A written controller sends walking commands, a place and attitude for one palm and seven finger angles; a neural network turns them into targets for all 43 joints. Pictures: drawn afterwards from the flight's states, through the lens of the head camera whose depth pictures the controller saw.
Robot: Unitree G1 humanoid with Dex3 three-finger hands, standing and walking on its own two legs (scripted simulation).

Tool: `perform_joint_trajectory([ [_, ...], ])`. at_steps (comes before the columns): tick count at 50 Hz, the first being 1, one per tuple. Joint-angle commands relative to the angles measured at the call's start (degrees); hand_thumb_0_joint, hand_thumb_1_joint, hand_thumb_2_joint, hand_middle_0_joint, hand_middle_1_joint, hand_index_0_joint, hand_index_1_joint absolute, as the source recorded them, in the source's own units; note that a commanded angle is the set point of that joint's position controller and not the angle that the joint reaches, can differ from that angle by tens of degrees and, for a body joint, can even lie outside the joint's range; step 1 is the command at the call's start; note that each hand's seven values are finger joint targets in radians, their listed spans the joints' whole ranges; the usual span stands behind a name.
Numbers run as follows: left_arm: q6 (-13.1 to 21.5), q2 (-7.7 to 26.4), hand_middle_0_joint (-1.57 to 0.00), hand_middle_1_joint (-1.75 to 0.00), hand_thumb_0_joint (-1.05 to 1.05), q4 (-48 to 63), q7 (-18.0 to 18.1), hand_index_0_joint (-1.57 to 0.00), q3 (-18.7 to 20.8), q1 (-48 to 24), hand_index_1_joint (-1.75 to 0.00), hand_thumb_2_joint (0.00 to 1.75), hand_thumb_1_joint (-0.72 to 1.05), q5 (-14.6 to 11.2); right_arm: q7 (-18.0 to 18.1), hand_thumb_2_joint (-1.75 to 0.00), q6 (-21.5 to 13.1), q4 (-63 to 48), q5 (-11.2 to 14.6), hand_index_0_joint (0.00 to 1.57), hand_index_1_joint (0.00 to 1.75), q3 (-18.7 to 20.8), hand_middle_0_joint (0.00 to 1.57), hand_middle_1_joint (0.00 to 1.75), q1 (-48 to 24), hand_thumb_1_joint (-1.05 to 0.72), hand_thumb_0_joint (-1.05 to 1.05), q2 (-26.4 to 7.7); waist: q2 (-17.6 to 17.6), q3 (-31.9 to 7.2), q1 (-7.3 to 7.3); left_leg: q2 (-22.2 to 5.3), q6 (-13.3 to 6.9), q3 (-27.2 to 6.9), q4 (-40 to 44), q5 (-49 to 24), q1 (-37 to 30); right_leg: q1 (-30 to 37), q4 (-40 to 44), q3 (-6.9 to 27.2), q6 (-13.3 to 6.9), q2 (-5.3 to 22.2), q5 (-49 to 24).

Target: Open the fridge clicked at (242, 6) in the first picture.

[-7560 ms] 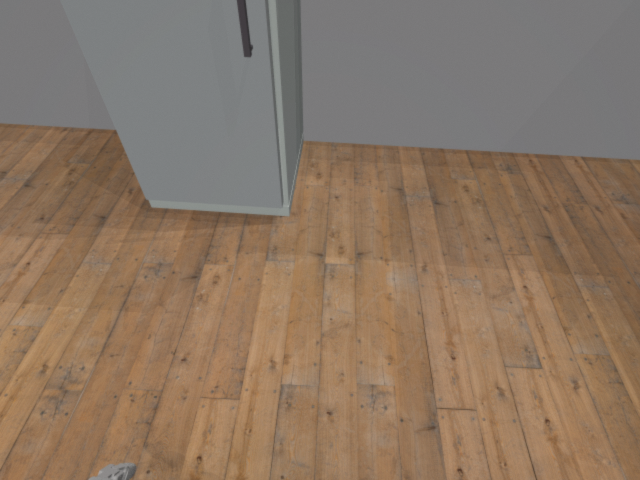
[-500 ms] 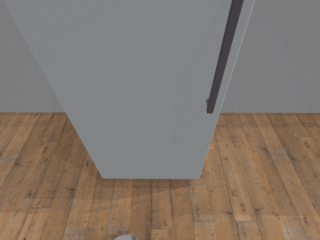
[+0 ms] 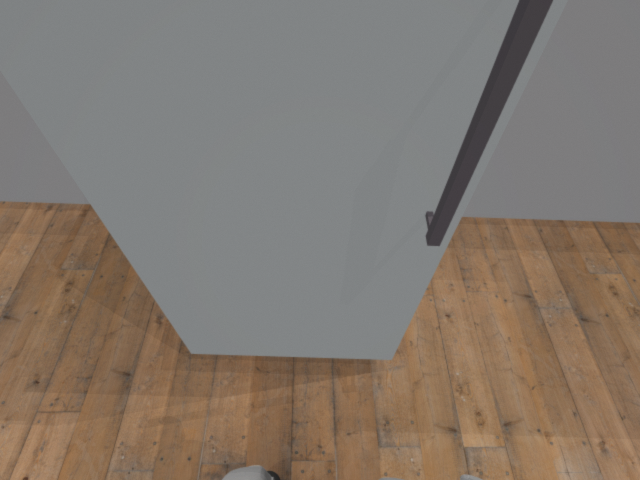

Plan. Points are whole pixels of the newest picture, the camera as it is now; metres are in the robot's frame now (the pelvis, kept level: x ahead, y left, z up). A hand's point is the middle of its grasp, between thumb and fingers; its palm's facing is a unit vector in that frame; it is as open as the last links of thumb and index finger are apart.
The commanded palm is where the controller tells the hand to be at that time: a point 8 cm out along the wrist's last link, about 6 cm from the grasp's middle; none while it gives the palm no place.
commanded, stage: come to a stop and stand still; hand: right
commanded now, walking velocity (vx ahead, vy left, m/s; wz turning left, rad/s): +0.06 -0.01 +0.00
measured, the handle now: (469, 135) +0.48 -0.14 +0.18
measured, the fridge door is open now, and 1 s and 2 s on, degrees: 0 0 0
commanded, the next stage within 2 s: look again from close up in 1.22 s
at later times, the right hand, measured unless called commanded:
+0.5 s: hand out of the picture -0.04 -0.24 -0.17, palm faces +0.00 +0.98 -0.22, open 7.4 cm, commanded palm none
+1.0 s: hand out of the picture -0.08 -0.18 -0.17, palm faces +0.00 +0.99 -0.16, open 7.4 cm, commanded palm none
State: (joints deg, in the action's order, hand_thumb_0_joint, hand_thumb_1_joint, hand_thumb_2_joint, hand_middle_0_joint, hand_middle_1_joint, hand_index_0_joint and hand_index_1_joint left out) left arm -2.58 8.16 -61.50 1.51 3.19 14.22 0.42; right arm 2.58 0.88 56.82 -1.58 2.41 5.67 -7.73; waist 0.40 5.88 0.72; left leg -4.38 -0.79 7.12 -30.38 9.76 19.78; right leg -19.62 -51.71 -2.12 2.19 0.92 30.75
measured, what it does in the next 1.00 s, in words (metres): steps on the spot: right foot, then left foot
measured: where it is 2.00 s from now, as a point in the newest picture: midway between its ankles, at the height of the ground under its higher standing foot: outside the picture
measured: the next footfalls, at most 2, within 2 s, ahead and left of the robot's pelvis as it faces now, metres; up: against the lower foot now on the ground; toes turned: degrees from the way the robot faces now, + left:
right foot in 0.10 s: +0.02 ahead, -0.13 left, +0.00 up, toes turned -3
left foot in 0.48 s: -0.05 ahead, +0.08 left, +0.00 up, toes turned +3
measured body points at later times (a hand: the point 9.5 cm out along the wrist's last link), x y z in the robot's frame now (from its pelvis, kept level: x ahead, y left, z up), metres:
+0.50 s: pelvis -0.04 -0.06 +0.01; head -0.03 -0.06 +0.46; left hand -0.01 +0.18 -0.15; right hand -0.04 -0.29 -0.15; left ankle -0.09 +0.07 -0.73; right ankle -0.02 -0.13 -0.73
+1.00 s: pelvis -0.06 -0.03 +0.01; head -0.06 -0.03 +0.46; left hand -0.12 +0.16 -0.15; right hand -0.08 -0.24 -0.15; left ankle -0.09 +0.07 -0.73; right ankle -0.02 -0.13 -0.73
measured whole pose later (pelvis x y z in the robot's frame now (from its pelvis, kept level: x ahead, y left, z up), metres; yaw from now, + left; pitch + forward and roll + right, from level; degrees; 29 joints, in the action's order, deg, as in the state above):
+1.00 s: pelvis -0.06 -0.03 +0.01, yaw +2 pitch -1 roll +0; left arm 0.1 6.0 -67.8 1.6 0.3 20.1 0.7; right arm 2.6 0.2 65.6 -0.4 -0.2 18.2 -5.9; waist 0.0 1.5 1.0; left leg -0.3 -0.9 2.5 -24.3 15.2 8.2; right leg -12.6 -22.2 -5.5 -1.8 -0.1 8.8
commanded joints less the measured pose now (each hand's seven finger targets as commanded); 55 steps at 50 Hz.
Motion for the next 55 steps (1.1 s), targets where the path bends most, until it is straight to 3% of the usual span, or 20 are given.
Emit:
perform_joint_trajectory([
  [1, 0.5, 2.3, -0.2, -0.3, 0.0, 2.9, -0.3, -0.2, 0.7, 7.3, -0.3, 0.9, 0.9, 0.1, 0.3, -0.9, 0.2, -3.0, -0.6, 0.2, 0.3, 3.1, 0.2, 0.3, 2.9, -0.9, 0.0, -12.0, -10.1, -10.3, -0.25, -13.1, -8.6, -12.6, 9.3, -14.4, -5.0, 3.5, 7.5, -0.5, 0.0, 0.4, -5.3],
  [3, 1.1, 2.7, -0.2, -0.3, 0.0, 2.2, -0.5, -0.2, 0.5, 10.8, -0.3, 0.9, 0.9, 0.1, 0.0, -0.9, 0.7, -3.2, -0.1, 0.2, 0.3, 3.1, 0.2, 0.3, 1.8, -0.9, 0.0, -11.8, -11.0, -10.3, 1.5, -10.3, -5.1, -10.7, 6.8, -2.6, -1.0, 10.6, 20.8, -2.3, -0.3, -0.3, -14.4],
  [4, 1.6, 4.3, -0.2, -0.3, 0.0, 2.2, -0.5, -0.2, 0.6, 11.1, -0.3, 0.9, 0.9, 0.2, -0.3, -0.9, 1.2, -3.4, 0.4, 0.2, 0.3, 2.7, 0.2, 0.3, 2.6, -0.9, 0.0, -10.2, -5.6, -9.2, 1.51, -7.5, -2.8, -9.4, 3.0, 5.8, 3.9, 14.2, 27.0, -0.2, -0.8, 1.6, -15.9],
  [5, 2.0, 8.1, -0.2, -0.3, 0.0, 3.7, -0.5, -0.2, 1.2, 9.4, -0.3, 0.9, 0.9, 0.8, -0.7, -0.9, 1.7, -4.3, 0.8, 0.2, 0.3, 2.1, 0.2, 0.3, 3.1, -0.9, 0.0, -7.3, 8.1, -5.9, 1.2, -1.3, 0.6, -4.9, -4.5, 14.9, 8.6, 9.9, 35.5, 12.4, -4.2, 10.7, -12.3],
  [6, 2.0, 11.6, -0.2, -0.3, 0.0, 6.2, -0.2, -0.2, 1.7, 5.2, -0.3, 0.9, 0.9, 1.2, -0.7, -0.9, 2.3, -5.2, 0.8, 0.2, 0.3, 1.9, 0.2, 0.3, 1.8, -0.9, 0.0, -6.0, 17.2, -1.5, 1.46, 3.3, 2.4, -3.8, -14.8, 19.8, 8.2, -0.5, 43.2, 22.8, -8.4, 18.8, -8.6],
  [7, 2.2, 11.1, -0.2, -0.3, 0.0, 6.8, 0.4, -0.2, 1.4, 1.4, -0.3, 0.9, 0.9, 1.3, -0.4, -0.9, 2.9, -4.5, 0.2, 0.2, 0.3, 2.1, 0.2, 0.3, 1.7, -0.9, 0.0, -7.2, 16.3, 0.2, 0.33, 2.2, 1.7, -9.4, -21.2, 19.2, 5.5, -5.3, 43.8, 22.0, -9.4, 19.0, -10.8],
  [9, 2.4, 9.4, -0.2, -0.3, 0.0, 7.4, 0.9, -0.2, 0.3, -3.4, -0.3, 0.9, 0.9, 1.2, -1.0, -0.9, 2.6, -1.5, 0.1, 0.2, 0.3, 2.3, 0.2, 0.3, 6.5, -0.9, 0.0, -7.3, 7.1, -0.3, -2.7, 3.0, 1.7, -10.3, -28.1, 13.9, 5.6, -2.1, 40.5, 14.1, -9.4, 13.9, -14.7],
  [10, 2.8, 9.0, -0.2, -0.3, 0.0, 7.3, 0.9, -0.2, 0.0, -3.5, -0.3, 0.9, 0.9, 1.0, -1.1, -0.9, 2.2, -0.5, 0.1, 0.2, 0.3, 2.0, 0.2, 0.3, 8.3, -0.9, 0.0, -6.9, 6.4, -1.6, -2.8, 2.8, 2.1, -9.8, -28.2, 12.7, 6.0, 1.3, 39.5, 11.3, -9.5, 12.4, -18.1],
  [12, 3.2, 8.1, -0.2, -0.3, 0.0, 6.2, 1.0, -0.2, -0.1, -2.1, -0.3, 0.9, 0.9, 0.5, -1.2, -0.9, 1.6, 0.4, 0.2, 0.2, 0.3, 1.4, 0.2, 0.3, 9.5, -0.9, 0.0, -6.7, 5.2, -3.5, -2.34, 2.2, 2.8, -8.5, -24.5, 12.2, 6.8, 8.6, 38.0, 8.8, -10.1, 11.5, -26.9],
  [18, 3.2, 8.4, -0.2, -0.3, 0.0, 2.3, 1.2, -0.2, -0.2, 3.3, -0.3, 0.9, 0.9, 0.4, -0.7, -0.9, 1.1, 1.9, 0.7, 0.2, 0.3, -0.4, 0.2, 0.3, 8.2, -0.9, 0.0, -5.6, 6.8, -5.5, 0.6, 0.8, 2.9, -6.7, -7.6, 16.3, 0.2, 17.2, 36.6, 11.4, -11.9, 13.6, -38.5],
  [22, 3.2, 7.7, -0.2, -0.3, 0.0, 0.8, 0.7, -0.2, -0.5, 2.1, -0.3, 0.9, 0.9, -0.2, -0.2, -0.9, 0.3, 5.6, 0.7, 0.2, 0.3, -1.0, 0.2, 0.3, 13.7, -0.9, 0.0, -5.6, 2.9, -5.5, -1.4, 0.3, 2.0, -6.6, 9.6, 4.1, -10.0, 12.2, 34.2, 9.8, -8.7, 10.6, -32.3],
  [24, 3.5, 5.5, -0.2, -0.3, 0.0, 0.4, 0.3, -0.2, -1.1, 2.2, -0.3, 0.9, 0.9, -0.7, 0.1, -0.9, -0.8, 6.6, 0.8, 0.2, 0.3, -1.4, 0.2, 0.3, 14.3, -0.9, 0.0, -6.8, -0.6, -4.3, -0.26, -3.9, -0.1, -11.1, 12.6, -2.8, -11.2, 10.1, 33.3, 5.9, -4.2, 5.8, -26.2],
  [25, 3.6, 5.3, -0.2, -0.3, 0.0, 0.0, 0.1, -0.2, -1.2, 2.4, -0.3, 0.9, 0.9, -0.6, 0.1, -0.9, -0.9, 6.7, 0.9, 0.2, 0.3, -1.6, 0.2, 0.3, 14.1, -0.9, 0.0, -7.0, 1.2, -4.1, 0.02, -4.7, -0.6, -11.0, 11.7, -2.6, -9.2, 11.7, 34.0, 5.6, -3.6, 4.9, -25.4],
  [27, 3.3, 5.6, -0.2, -0.3, 0.0, -1.0, 0.1, -0.2, -1.2, 3.1, -0.3, 0.9, 0.9, -0.2, 0.0, -0.9, -1.5, 7.1, 0.9, 0.2, 0.3, -1.7, 0.2, 0.3, 13.1, -0.9, 0.0, -6.2, -9.0, -3.3, 0.34, -3.5, -0.6, -11.3, 12.4, -1.7, -6.5, 13.7, 32.3, 4.2, -3.7, 4.8, -25.7],
  [31, 3.0, 5.5, -0.2, -0.3, 0.0, -2.7, 0.0, -0.2, -1.7, 4.1, -0.3, 0.9, 0.9, -0.1, 0.0, -0.9, -1.1, 6.9, 1.1, 0.2, 0.3, -1.9, 0.2, 0.3, 13.4, -0.9, 0.0, -5.2, -3.6, 0.4, 0.31, -2.5, -0.3, -11.2, 13.4, 7.5, -3.0, 12.2, 35.0, 4.7, -3.7, 4.7, -18.3],
  [36, 2.9, 4.5, -0.2, -0.3, 0.0, -3.6, 0.1, -0.2, -1.9, 5.4, -0.3, 0.9, 0.9, 0.0, 0.1, -0.9, -1.0, 7.3, 1.1, 0.2, 0.3, -1.8, 0.2, 0.3, 15.1, -0.9, 0.0, -4.5, 0.0, 1.5, -0.26, -1.9, -0.3, -10.8, 13.3, 9.5, -3.4, 9.1, 36.3, 5.4, -3.7, 4.9, -13.7],
  [51, 3.3, 2.3, -0.2, -0.3, 0.0, -4.8, 0.5, -0.2, -2.1, 8.9, -0.3, 0.9, 0.9, 0.0, 0.3, -0.9, -1.6, 7.9, 1.2, 0.2, 0.3, -1.9, 0.2, 0.3, 17.2, -0.9, 0.0, -2.5, -1.5, 0.2, -0.22, -1.8, -0.7, -11.0, 13.0, 6.4, -3.6, 9.7, 33.7, 4.5, -3.7, 5.0, -18.8],
  [52, 4.0, 9.8, -0.2, -0.3, 0.0, 3.0, -0.7, -0.2, -2.2, 5.4, -0.3, 0.9, 0.9, 0.7, 0.2, -0.9, -3.4, 2.6, -0.3, 0.2, 0.3, -2.6, 0.2, 0.3, 16.4, -0.9, 0.0, -12.9, -3.2, 5.4, 0.74, -0.7, -1.3, -9.2, 12.5, 0.3, -3.7, 6.0, 29.3, 5.4, -2.7, 2.9, -24.1],
  [54, 5.6, 7.4, -0.2, -0.3, 0.0, 4.2, 0.4, -0.2, -1.2, 6.8, -0.3, 0.9, 0.9, 0.9, 0.4, -0.9, -3.9, 2.0, 0.6, 0.2, 0.3, -1.2, 0.2, 0.3, 15.7, -0.9, 0.0, -8.4, 1.6, -11.7, 0.58, -3.2, -2.9, -11.0, 7.2, -3.7, -9.5, 9.6, 23.9, 6.1, -4.0, 4.1, -28.5],
  [55, 5.4, 6.6, -0.2, -0.3, 0.0, 4.6, 0.6, -0.2, -1.2, 7.3, -0.3, 0.9, 0.9, 0.8, 0.3, -0.9, -3.8, 1.5, 0.7, 0.2, 0.3, -1.1, 0.2, 0.3, 16.0, -0.9, 0.0, -7.3, -0.2, -12.1, 0.63, -3.4, -3.3, -11.4, 7.2, -3.7, -9.1, 9.0, 23.3, 5.5, -4.2, 4.2, -27.5],
])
